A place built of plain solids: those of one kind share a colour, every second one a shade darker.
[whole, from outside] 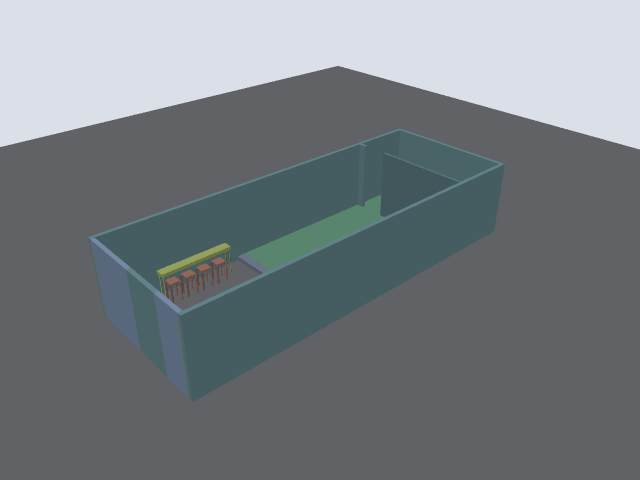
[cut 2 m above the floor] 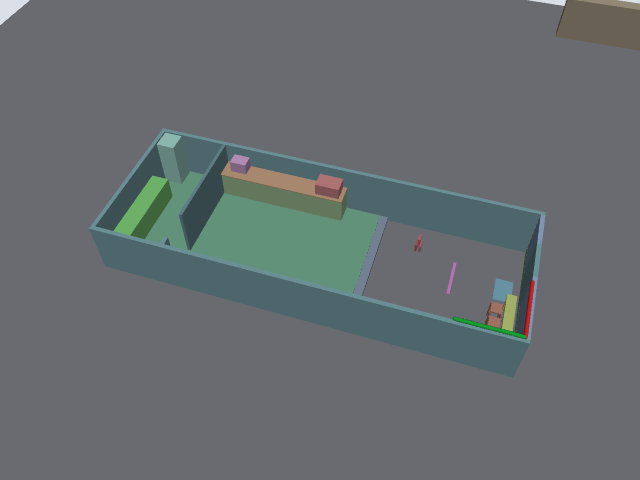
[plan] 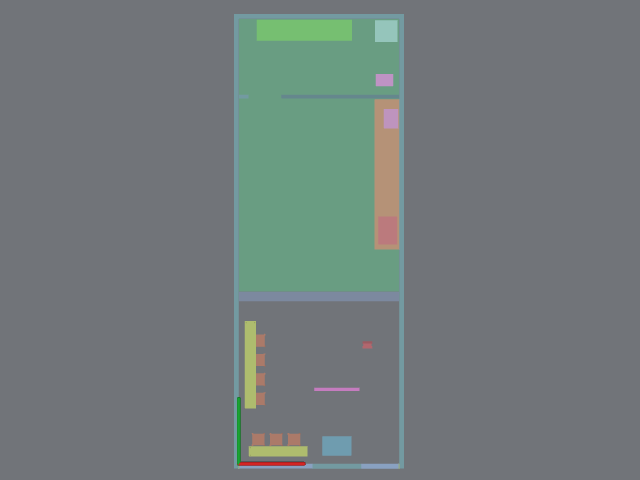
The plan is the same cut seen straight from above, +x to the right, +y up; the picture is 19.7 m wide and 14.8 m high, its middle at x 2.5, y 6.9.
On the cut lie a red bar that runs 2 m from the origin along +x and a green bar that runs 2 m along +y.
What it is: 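A narrow cafe of the 2010s to 2020s; 4.9 x 13.7 m, ceiling 2.9 m, a street door 0.95 x 2.1 m in the glazed front; tables 0.75 m, chairs 0.45 m, bar tops 1.06 m, a counter 1.0 m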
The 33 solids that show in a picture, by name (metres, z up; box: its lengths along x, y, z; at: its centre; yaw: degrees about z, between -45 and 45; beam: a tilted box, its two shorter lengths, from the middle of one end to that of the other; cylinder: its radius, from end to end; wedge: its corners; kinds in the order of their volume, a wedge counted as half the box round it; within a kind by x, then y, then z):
{
 "street_hedge_1": {"box": [0.6, 16.6, 2.25], "at": [19.64, -8.3, 1.07]},
 "wall_1": {"box": [0.15, 14.02, 2.94], "at": [-0.07, 6.86, 1.42]},
 "wall_2": {"box": [0.3, 0.12, 2.94], "at": [0.15, 11.32, 1.42]},
 "wall_3": {"box": [5.24, 0.15, 2.94], "at": [2.47, 13.79, 1.42]},
 "wall_4": {"box": [1.5, 0.15, 2.94], "at": [3.02, -0.07, 1.42]},
 "wall_5": {"box": [3.64, 0.12, 2.94], "at": [3.12, 11.32, 1.42]},
 "wall_6": {"box": [0.15, 14.02, 2.94], "at": [5.01, 6.86, 1.42]},
 "zone_raised_1": {"box": [4.94, 8.41, 0.22], "at": [2.47, 9.51, 0.06]},
 "counter_1": {"box": [0.7, 4.63, 1.05], "at": [4.59, 8.92, 0.65]},
 "back_worktop_1": {"box": [2.94, 0.65, 0.95], "at": [2.02, 13.37, 0.59]},
 "window_wall_1": {"box": [2.42, 0.15, 2.94], "at": [1.21, -0.07, 1.42]},
 "window_wall_2": {"box": [1.32, 0.15, 2.94], "at": [4.28, -0.07, 1.42]},
 "back_fridge_1": {"box": [0.7, 0.68, 1.9], "at": [4.54, 13.34, 1.07]},
 "zone_step_1": {"box": [4.94, 0.3, 0.22], "at": [2.47, 5.16, 0.06]},
 "display_1": {"box": [0.58, 0.87, 0.46], "at": [4.59, 7.19, 1.44]},
 "console_table_1": {"box": [0.35, 2.71, 0.13], "at": [0.35, 3.05, 0.99]},
 "console_table_2": {"box": [1.82, 0.32, 0.13], "at": [1.21, 0.38, 0.99]},
 "counter_top_1": {"box": [0.78, 4.63, 0.04], "at": [4.57, 8.92, 1.19]},
 "coffee_machine_1": {"box": [0.45, 0.6, 0.45], "at": [4.69, 10.64, 1.44]},
 "box_cardboard_1": {"box": [0.54, 0.38, 0.44], "at": [4.49, 11.83, 0.34]},
 "stallriser_1": {"box": [2.42, 0.05, 0.35], "at": [1.21, -0.02, 0.12]},
 "stallriser_2": {"box": [1.32, 0.05, 0.35], "at": [4.28, -0.02, 0.12]},
 "bar_stool_1": {"box": [0.38, 0.36, 0.06], "at": [0.6, 0.75, 0.73]},
 "bar_stool_2": {"box": [0.36, 0.38, 0.06], "at": [0.62, 2.0, 0.73]},
 "bar_stool_3": {"box": [0.36, 0.38, 0.06], "at": [0.62, 2.6, 0.73]},
 "bar_stool_4": {"box": [0.36, 0.38, 0.06], "at": [0.62, 3.2, 0.73]},
 "bar_stool_5": {"box": [0.36, 0.38, 0.06], "at": [0.62, 3.8, 0.73]},
 "bar_stool_6": {"box": [0.38, 0.36, 0.06], "at": [1.15, 0.75, 0.73]},
 "bar_stool_7": {"box": [0.38, 0.36, 0.06], "at": [1.7, 0.75, 0.73]},
 "front_corner_1": {"box": [0.04, 0.17, 2.79], "at": [0.0, -0.07, 1.34]},
 "front_corner_2": {"box": [0.04, 0.17, 2.79], "at": [4.94, -0.07, 1.34]},
 "door_mat_1": {"box": [0.9, 0.6, 0.07], "at": [3.02, 0.55, -0.02]},
 "cable_protector_1": {"box": [1.4, 0.1, 0.07], "at": [3.02, 2.3, -0.01]}
}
